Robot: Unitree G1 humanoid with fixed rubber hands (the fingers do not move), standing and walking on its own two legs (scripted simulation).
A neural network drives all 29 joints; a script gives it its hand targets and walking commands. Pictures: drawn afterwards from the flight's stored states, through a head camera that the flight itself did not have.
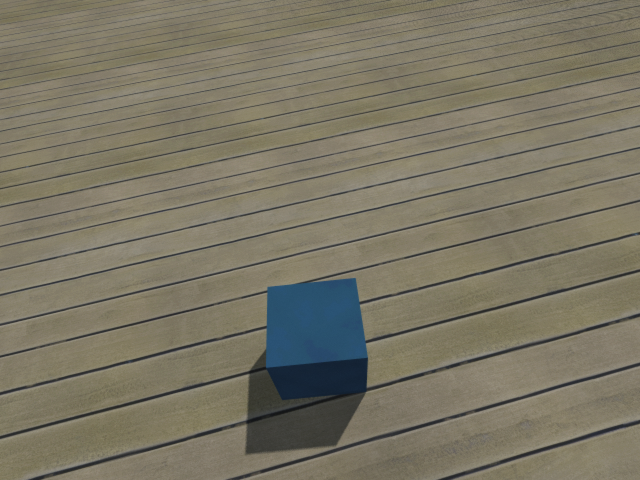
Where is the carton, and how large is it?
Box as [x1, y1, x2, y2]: [266, 278, 367, 399]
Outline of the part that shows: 355,278 267,287 266,368 282,399 365,391 367,355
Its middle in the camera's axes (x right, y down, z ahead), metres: +0.00 +0.31 +1.18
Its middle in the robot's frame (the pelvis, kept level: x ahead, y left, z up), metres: +0.58 +0.06 -0.64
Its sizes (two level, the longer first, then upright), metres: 0.266 0.248 0.275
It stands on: the floor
